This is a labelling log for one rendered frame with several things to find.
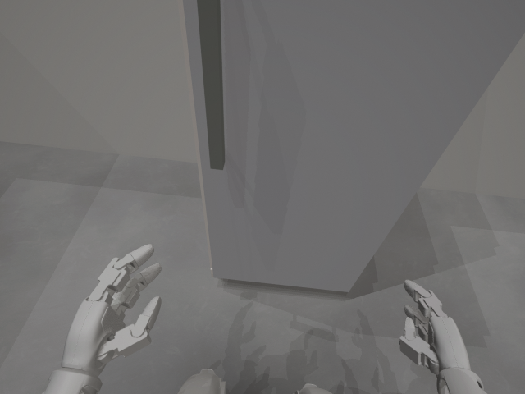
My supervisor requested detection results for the right robot forearm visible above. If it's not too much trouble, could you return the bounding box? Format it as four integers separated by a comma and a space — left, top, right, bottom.
436, 368, 487, 394

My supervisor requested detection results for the left robot forearm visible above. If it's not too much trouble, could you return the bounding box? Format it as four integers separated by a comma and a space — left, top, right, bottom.
42, 368, 103, 394

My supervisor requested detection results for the robot left hand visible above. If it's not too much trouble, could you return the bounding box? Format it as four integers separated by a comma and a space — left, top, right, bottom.
61, 244, 162, 376

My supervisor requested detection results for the handle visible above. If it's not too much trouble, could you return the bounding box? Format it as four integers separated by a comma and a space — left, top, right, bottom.
197, 0, 225, 170

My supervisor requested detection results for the left robot thigh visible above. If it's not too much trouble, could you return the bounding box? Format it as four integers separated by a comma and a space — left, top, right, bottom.
176, 373, 226, 394

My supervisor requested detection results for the fridge door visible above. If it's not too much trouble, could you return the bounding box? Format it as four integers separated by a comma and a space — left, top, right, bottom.
183, 0, 525, 292

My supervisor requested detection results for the robot right hand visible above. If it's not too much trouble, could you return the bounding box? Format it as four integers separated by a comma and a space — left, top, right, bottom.
399, 280, 471, 377

